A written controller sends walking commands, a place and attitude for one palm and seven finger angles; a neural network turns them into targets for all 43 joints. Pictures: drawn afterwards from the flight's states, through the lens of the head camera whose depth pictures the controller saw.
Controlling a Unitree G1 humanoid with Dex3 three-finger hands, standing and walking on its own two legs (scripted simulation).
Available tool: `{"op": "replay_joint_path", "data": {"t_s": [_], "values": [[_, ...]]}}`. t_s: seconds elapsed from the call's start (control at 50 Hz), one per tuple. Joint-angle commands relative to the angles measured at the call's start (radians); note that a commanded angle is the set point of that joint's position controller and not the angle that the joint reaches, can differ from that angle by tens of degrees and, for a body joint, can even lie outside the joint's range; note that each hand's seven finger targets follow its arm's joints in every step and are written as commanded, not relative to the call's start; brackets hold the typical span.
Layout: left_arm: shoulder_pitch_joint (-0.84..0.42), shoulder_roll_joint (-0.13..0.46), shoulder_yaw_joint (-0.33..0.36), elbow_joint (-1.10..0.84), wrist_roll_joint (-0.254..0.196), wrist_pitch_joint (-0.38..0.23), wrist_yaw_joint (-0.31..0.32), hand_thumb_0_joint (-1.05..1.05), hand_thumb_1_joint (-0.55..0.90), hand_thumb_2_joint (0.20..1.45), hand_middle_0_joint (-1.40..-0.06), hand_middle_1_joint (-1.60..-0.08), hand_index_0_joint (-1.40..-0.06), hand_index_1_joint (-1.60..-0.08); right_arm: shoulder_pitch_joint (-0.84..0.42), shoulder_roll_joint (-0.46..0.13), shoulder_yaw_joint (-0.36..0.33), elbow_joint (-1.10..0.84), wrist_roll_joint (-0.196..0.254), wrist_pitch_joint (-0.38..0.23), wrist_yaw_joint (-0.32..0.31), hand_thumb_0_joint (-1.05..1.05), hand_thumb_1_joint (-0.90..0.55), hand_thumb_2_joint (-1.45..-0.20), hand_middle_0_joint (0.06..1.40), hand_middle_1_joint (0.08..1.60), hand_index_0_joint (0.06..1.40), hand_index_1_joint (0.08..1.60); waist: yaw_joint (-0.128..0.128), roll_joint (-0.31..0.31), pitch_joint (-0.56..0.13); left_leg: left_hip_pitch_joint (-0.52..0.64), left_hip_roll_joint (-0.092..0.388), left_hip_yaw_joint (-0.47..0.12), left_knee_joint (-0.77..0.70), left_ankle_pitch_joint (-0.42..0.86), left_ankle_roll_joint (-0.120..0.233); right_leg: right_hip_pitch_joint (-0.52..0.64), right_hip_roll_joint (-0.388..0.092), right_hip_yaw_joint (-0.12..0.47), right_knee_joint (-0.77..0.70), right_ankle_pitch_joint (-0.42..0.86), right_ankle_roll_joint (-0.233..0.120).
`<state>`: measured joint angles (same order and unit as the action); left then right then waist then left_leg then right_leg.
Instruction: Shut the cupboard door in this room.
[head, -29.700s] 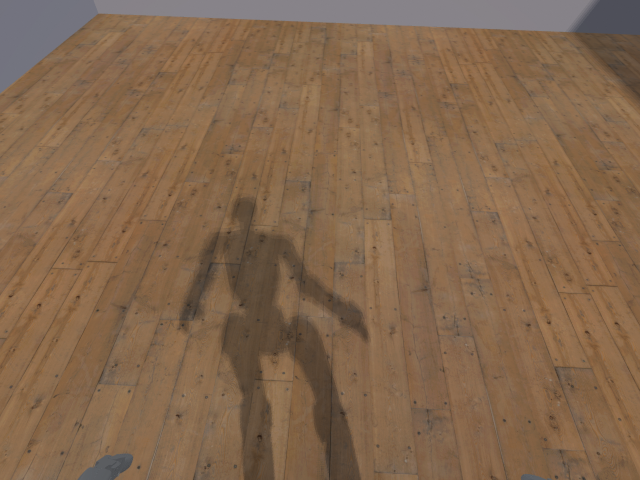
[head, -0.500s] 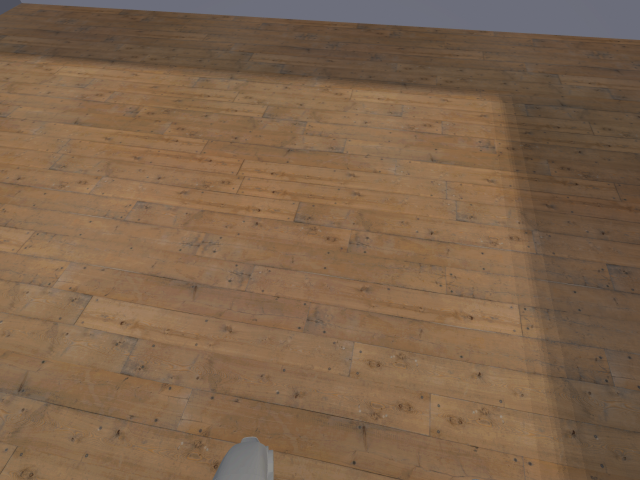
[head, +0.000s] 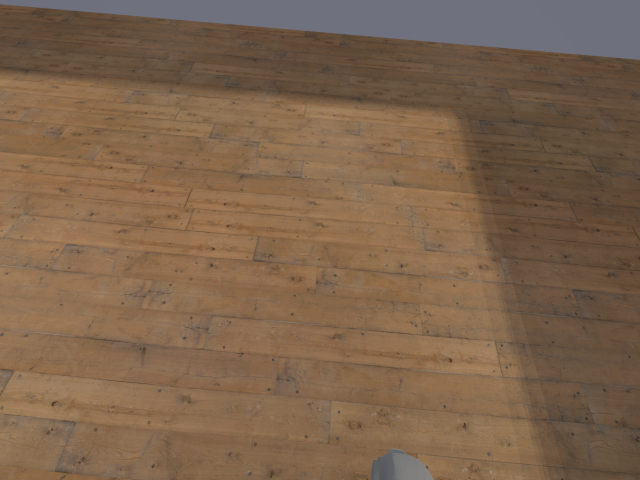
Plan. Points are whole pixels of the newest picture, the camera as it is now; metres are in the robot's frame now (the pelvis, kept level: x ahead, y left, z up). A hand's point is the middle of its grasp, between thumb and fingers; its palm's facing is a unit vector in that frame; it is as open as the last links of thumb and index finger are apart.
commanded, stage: walk to a spot facing it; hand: left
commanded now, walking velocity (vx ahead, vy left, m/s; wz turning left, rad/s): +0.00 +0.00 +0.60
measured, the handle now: out of the picture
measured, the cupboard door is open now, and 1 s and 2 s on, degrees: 78 78 78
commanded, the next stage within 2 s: none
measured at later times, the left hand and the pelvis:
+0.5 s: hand out of the picture +0.10 +0.18 -0.17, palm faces +0.32 -0.92 -0.22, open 7.3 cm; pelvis +0.05 -0.03 -0.01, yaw +18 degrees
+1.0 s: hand out of the picture +0.00 +0.23 -0.17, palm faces +0.56 -0.79 -0.26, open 7.4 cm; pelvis +0.04 +0.00 +0.00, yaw +34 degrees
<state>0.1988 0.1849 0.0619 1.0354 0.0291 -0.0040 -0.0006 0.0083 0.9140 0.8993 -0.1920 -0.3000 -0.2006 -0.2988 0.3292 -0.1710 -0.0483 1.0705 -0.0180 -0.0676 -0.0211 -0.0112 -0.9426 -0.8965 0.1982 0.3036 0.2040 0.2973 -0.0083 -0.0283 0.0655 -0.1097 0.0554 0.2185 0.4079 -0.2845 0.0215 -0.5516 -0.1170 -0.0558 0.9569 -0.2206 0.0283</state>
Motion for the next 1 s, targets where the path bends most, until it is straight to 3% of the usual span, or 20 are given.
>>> {"op": "replay_joint_path", "data": {"t_s": [0.0, 0.04, 0.08, 0.1, 0.12, 0.14, 0.16, 0.22, 0.32, 0.46, 0.52, 0.54, 0.56, 0.58, 0.6, 0.62, 0.68, 0.72, 0.78, 0.98], "values": [[-0.007, -0.003, -0.017, -0.053, -0.008, -0.022, 0.003, 0.000, 0.900, 0.900, -0.200, -0.300, -0.200, -0.300, 0.068, -0.112, -0.020, -0.016, -0.003, 0.002, -0.001, 0.000, -0.900, -0.900, 0.200, 0.300, 0.200, 0.300, -0.006, 0.190, -0.031, -0.023, 0.195, -0.156, -0.036, 0.775, 0.104, 0.151, 0.057, -0.072, -0.252, 0.019, 0.015], [-0.012, 0.021, -0.014, -0.060, -0.011, -0.026, 0.007, 0.000, 0.900, 0.900, -0.200, -0.300, -0.200, -0.300, 0.064, -0.134, -0.030, -0.014, -0.001, 0.020, -0.002, 0.000, -0.900, -0.900, 0.200, 0.300, 0.200, 0.300, 0.003, 0.197, -0.066, -0.005, 0.195, -0.200, 0.032, 0.747, 0.084, 0.223, 0.072, -0.079, -0.350, 0.032, 0.016], [0.065, 0.084, -0.002, -0.044, -0.013, -0.040, 0.012, 0.000, 0.900, 0.900, -0.200, -0.300, -0.200, -0.300, 0.054, -0.128, -0.032, -0.025, 0.007, 0.033, 0.002, 0.000, -0.900, -0.900, 0.200, 0.300, 0.200, 0.300, 0.054, 0.114, -0.116, -0.096, 0.153, -0.208, 0.172, 0.562, 0.023, 0.439, 0.024, -0.044, -0.519, 0.249, 0.016], [0.133, 0.173, 0.017, -0.025, -0.003, -0.053, 0.025, 0.000, 0.900, 0.900, -0.200, -0.300, -0.200, -0.300, 0.083, -0.072, -0.024, -0.034, 0.014, 0.035, 0.009, 0.000, -0.900, -0.900, 0.200, 0.300, 0.200, 0.300, 0.078, -0.089, -0.204, -0.303, 0.064, -0.138, 0.376, 0.214, -0.036, 0.688, -0.191, 0.134, -0.504, 0.598, -0.038], [0.222, 0.244, 0.032, -0.011, -0.011, -0.053, 0.027, 0.000, 0.900, 0.900, -0.200, -0.300, -0.200, -0.300, 0.080, -0.050, -0.021, -0.065, 0.019, 0.045, 0.008, 0.000, -0.900, -0.900, 0.200, 0.300, 0.200, 0.300, 0.098, -0.232, -0.280, -0.395, -0.032, -0.120, 0.614, -0.364, -0.070, 0.748, -0.410, 0.264, -0.493, 0.952, -0.151], [0.180, 0.226, 0.021, -0.027, -0.017, -0.050, 0.033, 0.000, 0.900, 0.900, -0.200, -0.300, -0.200, -0.300, 0.067, -0.066, -0.025, -0.068, 0.019, 0.060, 0.001, 0.000, -0.900, -0.900, 0.200, 0.300, 0.200, 0.300, 0.083, -0.167, -0.239, -0.394, 0.005, -0.206, 0.717, -0.383, -0.068, 0.651, -0.414, 0.220, -0.523, 0.907, -0.201], [0.114, 0.196, 0.021, -0.042, -0.019, -0.049, 0.036, 0.000, 0.900, 0.900, -0.200, -0.300, -0.200, -0.300, 0.059, -0.056, -0.025, -0.054, 0.016, 0.074, 0.006, 0.000, -0.900, -0.900, 0.200, 0.300, 0.200, 0.300, 0.068, -0.201, -0.212, -0.412, 0.034, -0.219, 0.783, -0.330, -0.077, 0.586, -0.377, 0.196, -0.561, 0.755, -0.190], [-0.016, 0.138, 0.003, -0.089, -0.019, -0.031, 0.042, 0.000, 0.900, 0.900, -0.200, -0.300, -0.200, -0.300, 0.045, -0.052, -0.034, -0.047, 0.006, 0.102, 0.023, 0.000, -0.900, -0.900, 0.200, 0.300, 0.200, 0.300, 0.007, -0.112, -0.105, -0.415, 0.056, -0.203, 0.824, -0.183, -0.089, 0.423, -0.283, 0.030, -0.604, 0.476, -0.131], [-0.060, 0.128, 0.010, -0.115, -0.011, -0.019, 0.040, 0.000, 0.900, 0.900, -0.200, -0.300, -0.200, -0.300, 0.019, -0.054, -0.047, -0.072, 0.001, 0.131, 0.039, 0.000, -0.900, -0.900, 0.200, 0.300, 0.200, 0.300, -0.022, -0.158, -0.021, -0.373, 0.055, -0.155, 0.748, -0.082, -0.102, 0.263, -0.248, -0.085, -0.693, 0.113, -0.108], [-0.029, 0.189, 0.041, -0.139, 0.003, -0.002, 0.037, 0.000, 0.900, 0.900, -0.200, -0.300, -0.200, -0.300, -0.140, -0.080, -0.047, -0.175, 0.003, 0.114, 0.051, 0.000, -0.900, -0.900, 0.200, 0.300, 0.200, 0.300, 0.025, -0.168, -0.029, -0.337, 0.053, -0.106, 0.445, -0.136, -0.089, 0.343, -0.304, -0.113, -0.609, 0.119, -0.138], [-0.022, 0.213, 0.048, -0.144, -0.001, 0.008, 0.031, 0.000, 0.900, 0.900, -0.200, -0.300, -0.200, -0.300, -0.101, -0.115, -0.054, -0.192, 0.002, 0.102, 0.050, 0.000, -0.900, -0.900, 0.200, 0.300, 0.200, 0.300, -0.005, -0.087, -0.095, -0.195, 0.030, -0.083, 0.225, -0.027, -0.075, 0.340, -0.296, -0.154, -0.456, 0.119, -0.096], [-0.020, 0.198, 0.046, -0.151, -0.009, 0.016, 0.028, 0.000, 0.900, 0.900, -0.200, -0.300, -0.200, -0.300, -0.043, -0.155, -0.063, -0.181, 0.001, 0.093, 0.052, 0.000, -0.900, -0.900, 0.200, 0.300, 0.200, 0.300, -0.038, 0.039, -0.131, -0.061, 0.042, -0.130, 0.083, 0.094, -0.062, 0.260, -0.253, -0.180, -0.312, 0.045, -0.051], [-0.026, 0.136, 0.035, -0.184, -0.017, 0.022, 0.018, 0.000, 0.900, 0.900, -0.200, -0.300, -0.200, -0.300, 0.008, -0.265, -0.087, -0.181, -0.004, 0.082, 0.046, 0.000, -0.900, -0.900, 0.200, 0.300, 0.200, 0.300, -0.069, 0.374, -0.124, 0.029, 0.256, -0.473, -0.049, 0.337, 0.027, 0.027, -0.100, -0.213, -0.074, -0.290, 0.041], [-0.106, 0.113, 0.016, -0.233, -0.009, 0.030, 0.017, 0.000, 0.900, 0.900, -0.200, -0.300, -0.200, -0.300, 0.050, -0.330, -0.095, -0.177, -0.003, 0.085, 0.035, 0.000, -0.900, -0.900, 0.200, 0.300, 0.200, 0.300, -0.098, 0.419, -0.118, 0.001, 0.382, -0.615, -0.102, 0.501, 0.106, -0.057, -0.022, -0.105, 0.110, -0.458, 0.066], [-0.115, 0.131, 0.021, -0.229, -0.004, 0.037, 0.017, 0.000, 0.900, 0.900, -0.200, -0.300, -0.200, -0.300, 0.024, -0.320, -0.088, -0.168, -0.004, 0.085, 0.026, 0.000, -0.900, -0.900, 0.200, 0.300, 0.200, 0.300, -0.078, 0.315, -0.127, -0.008, 0.389, -0.590, -0.098, 0.456, 0.136, -0.068, -0.037, -0.016, 0.188, -0.395, 0.050], [-0.124, 0.126, 0.027, -0.209, -0.002, 0.040, 0.019, 0.000, 0.900, 0.900, -0.200, -0.300, -0.200, -0.300, -0.023, -0.295, -0.082, -0.177, -0.004, 0.081, 0.016, 0.000, -0.900, -0.900, 0.200, 0.300, 0.200, 0.300, -0.065, 0.345, -0.118, -0.027, 0.317, -0.557, -0.094, 0.431, 0.112, -0.093, -0.030, 0.021, 0.224, -0.324, 0.050], [-0.059, 0.151, 0.035, -0.162, -0.008, 0.035, 0.003, 0.000, 0.900, 0.900, -0.200, -0.300, -0.200, -0.300, -0.137, -0.240, -0.057, -0.217, 0.002, 0.070, 0.007, 0.000, -0.900, -0.900, 0.200, 0.300, 0.200, 0.300, -0.006, 0.207, -0.124, -0.011, 0.197, -0.426, -0.064, 0.437, 0.080, -0.076, -0.006, 0.046, 0.260, -0.141, 0.063], [-0.023, 0.155, 0.033, -0.143, -0.009, 0.035, 0.006, 0.000, 0.900, 0.900, -0.200, -0.300, -0.200, -0.300, -0.119, -0.244, -0.059, -0.215, 0.005, 0.065, 0.006, 0.000, -0.900, -0.900, 0.200, 0.300, 0.200, 0.300, -0.002, 0.138, -0.171, 0.049, 0.181, -0.405, -0.054, 0.476, 0.086, -0.063, 0.006, 0.055, 0.253, -0.112, 0.075], [-0.032, 0.159, 0.030, -0.144, -0.012, 0.035, 0.013, 0.000, 0.900, 0.900, -0.200, -0.300, -0.200, -0.300, -0.078, -0.241, -0.061, -0.202, 0.008, 0.066, 0.005, 0.000, -0.900, -0.900, 0.200, 0.300, 0.200, 0.300, -0.014, 0.088, -0.176, 0.083, 0.184, -0.441, -0.062, 0.487, 0.105, -0.063, 0.010, 0.071, 0.217, -0.106, 0.086], [-0.113, 0.145, 0.019, -0.193, -0.023, 0.039, 0.025, 0.000, 0.900, 0.900, -0.200, -0.300, -0.200, -0.300, -0.066, -0.246, -0.075, -0.184, -0.006, 0.090, 0.014, 0.000, -0.900, -0.900, 0.200, 0.300, 0.200, 0.300, -0.037, 0.153, -0.087, -0.074, 0.173, -0.648, -0.102, 0.214, 0.162, 0.068, 0.053, 0.086, -0.061, -0.224, 0.068]]}}
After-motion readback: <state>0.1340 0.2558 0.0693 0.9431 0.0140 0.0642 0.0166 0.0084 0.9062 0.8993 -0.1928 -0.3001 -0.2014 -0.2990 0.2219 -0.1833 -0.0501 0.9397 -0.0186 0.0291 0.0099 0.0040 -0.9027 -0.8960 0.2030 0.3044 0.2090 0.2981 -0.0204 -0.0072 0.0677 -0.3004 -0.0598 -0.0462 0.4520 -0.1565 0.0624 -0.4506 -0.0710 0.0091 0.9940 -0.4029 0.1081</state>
